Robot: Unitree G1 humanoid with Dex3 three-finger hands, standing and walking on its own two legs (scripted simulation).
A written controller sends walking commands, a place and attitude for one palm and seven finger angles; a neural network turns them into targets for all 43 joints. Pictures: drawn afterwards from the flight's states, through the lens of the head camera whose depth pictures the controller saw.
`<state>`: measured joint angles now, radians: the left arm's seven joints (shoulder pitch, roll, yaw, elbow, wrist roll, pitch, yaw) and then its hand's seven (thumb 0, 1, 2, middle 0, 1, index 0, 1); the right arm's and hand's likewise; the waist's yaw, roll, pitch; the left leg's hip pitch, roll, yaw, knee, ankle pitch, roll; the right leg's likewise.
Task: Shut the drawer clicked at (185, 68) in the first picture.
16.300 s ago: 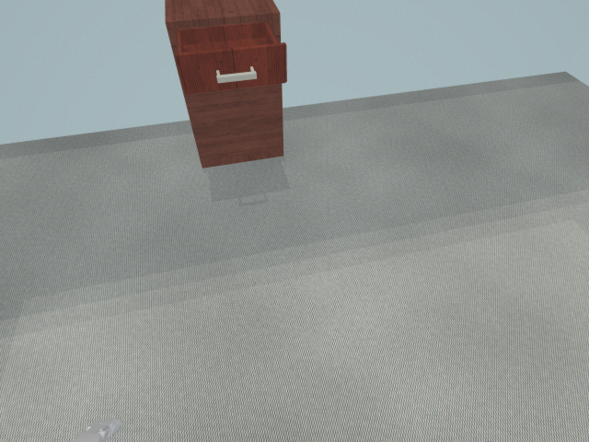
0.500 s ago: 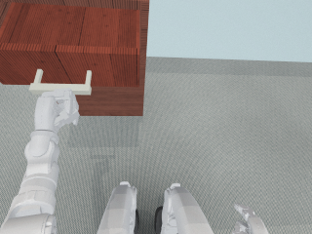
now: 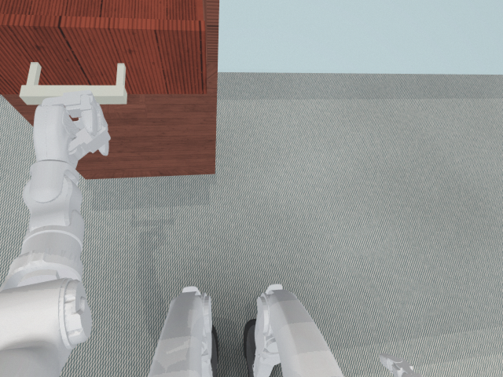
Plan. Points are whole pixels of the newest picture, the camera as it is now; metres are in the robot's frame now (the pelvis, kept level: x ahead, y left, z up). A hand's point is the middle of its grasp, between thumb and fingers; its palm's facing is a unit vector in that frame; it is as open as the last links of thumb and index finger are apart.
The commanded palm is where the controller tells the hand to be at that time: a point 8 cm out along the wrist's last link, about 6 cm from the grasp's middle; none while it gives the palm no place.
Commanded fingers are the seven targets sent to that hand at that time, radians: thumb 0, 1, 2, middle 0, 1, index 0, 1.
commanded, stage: push the drawer shut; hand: left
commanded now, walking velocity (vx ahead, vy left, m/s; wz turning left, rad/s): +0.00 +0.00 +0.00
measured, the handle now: (77, 82) +0.55 +0.26 +0.02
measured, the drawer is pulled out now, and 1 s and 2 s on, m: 0.08 0.00 0.00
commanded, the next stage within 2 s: pull the fist back off the drawer in 1.18 s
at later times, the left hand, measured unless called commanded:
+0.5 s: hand (105, 100) +0.53 +0.22 +0.01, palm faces +0.10 -0.99 -0.03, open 3.3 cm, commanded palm +0.53 +0.24 +0.02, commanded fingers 0.00 0.90 0.90 -1.40 -1.60 -1.40 -1.60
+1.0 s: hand (101, 85) +0.56 +0.23 +0.01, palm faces +0.10 -0.99 -0.06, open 3.1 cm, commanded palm +0.59 +0.22 +0.02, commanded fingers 0.00 0.90 0.90 -1.40 -1.60 -1.40 -1.60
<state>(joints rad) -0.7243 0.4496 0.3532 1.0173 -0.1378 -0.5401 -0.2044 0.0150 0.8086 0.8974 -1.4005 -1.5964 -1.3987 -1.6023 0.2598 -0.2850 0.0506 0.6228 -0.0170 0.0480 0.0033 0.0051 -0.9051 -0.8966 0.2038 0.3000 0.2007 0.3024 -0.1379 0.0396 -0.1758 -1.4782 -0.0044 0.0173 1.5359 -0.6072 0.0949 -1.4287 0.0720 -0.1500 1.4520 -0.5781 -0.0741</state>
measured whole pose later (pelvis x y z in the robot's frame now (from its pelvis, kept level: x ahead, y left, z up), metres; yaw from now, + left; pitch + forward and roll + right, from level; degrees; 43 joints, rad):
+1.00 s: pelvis -0.01 -0.01 -0.02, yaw -2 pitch +35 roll -9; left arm -1.11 0.71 0.40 1.27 0.00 -0.44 -0.20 0.01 0.68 0.93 -1.40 -1.60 -1.40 -1.60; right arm 0.32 -0.28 0.11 0.62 -0.05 0.08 0.01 0.00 -0.90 -0.90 0.20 0.30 0.20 0.30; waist -0.25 0.04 -0.14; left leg -1.63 0.01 -0.04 1.60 -0.59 0.08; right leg -1.55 0.08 -0.21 1.48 -0.55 -0.09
